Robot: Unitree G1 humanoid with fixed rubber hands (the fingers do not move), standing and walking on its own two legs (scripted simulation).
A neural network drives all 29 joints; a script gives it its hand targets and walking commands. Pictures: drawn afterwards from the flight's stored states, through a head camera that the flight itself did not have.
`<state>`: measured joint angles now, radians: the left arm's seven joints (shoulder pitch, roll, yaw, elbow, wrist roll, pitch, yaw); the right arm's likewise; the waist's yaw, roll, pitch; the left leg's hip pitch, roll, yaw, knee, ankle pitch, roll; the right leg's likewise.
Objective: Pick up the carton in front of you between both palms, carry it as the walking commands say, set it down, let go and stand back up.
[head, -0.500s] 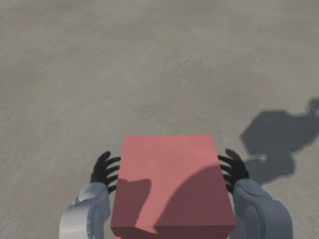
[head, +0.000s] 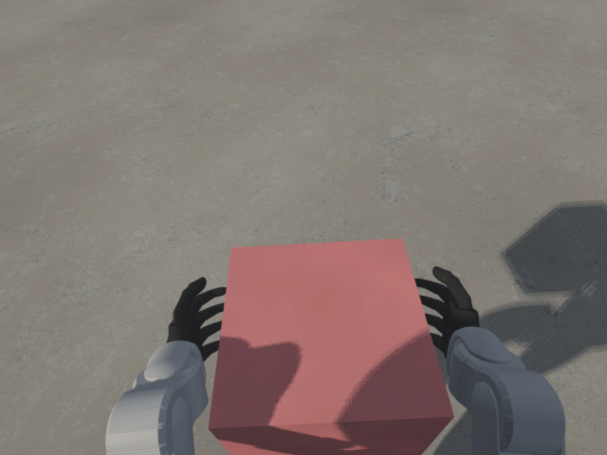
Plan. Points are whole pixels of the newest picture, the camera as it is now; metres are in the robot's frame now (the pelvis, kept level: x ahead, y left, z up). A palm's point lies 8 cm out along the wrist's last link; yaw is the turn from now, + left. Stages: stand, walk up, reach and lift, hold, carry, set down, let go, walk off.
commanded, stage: carry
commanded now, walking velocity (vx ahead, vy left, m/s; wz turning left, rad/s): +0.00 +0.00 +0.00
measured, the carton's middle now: (323, 364) +0.24 +0.00 -0.01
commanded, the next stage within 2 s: none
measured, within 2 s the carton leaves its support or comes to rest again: neither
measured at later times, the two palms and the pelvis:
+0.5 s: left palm (213, 216) +0.43 +0.16 +0.08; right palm (423, 217) +0.41 -0.14 +0.07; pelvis +0.18 +0.02 -0.01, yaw -4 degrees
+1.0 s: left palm (228, 234) +0.40 +0.13 +0.06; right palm (442, 239) +0.38 -0.16 +0.06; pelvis +0.16 +0.00 -0.02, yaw -5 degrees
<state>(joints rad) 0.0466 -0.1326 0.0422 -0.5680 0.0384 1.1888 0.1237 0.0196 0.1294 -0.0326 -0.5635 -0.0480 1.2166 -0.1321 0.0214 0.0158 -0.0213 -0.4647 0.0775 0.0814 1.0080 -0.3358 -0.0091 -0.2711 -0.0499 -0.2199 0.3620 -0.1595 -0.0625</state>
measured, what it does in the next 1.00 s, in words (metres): walks ahead: left foot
